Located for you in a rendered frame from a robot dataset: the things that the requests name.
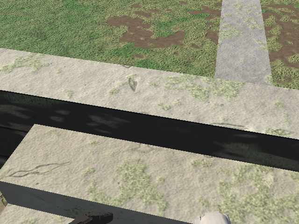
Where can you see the robot right thigh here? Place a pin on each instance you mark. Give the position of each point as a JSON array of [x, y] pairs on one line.
[[212, 218]]

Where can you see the robot left hand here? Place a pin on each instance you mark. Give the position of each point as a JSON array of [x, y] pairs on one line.
[[93, 218]]

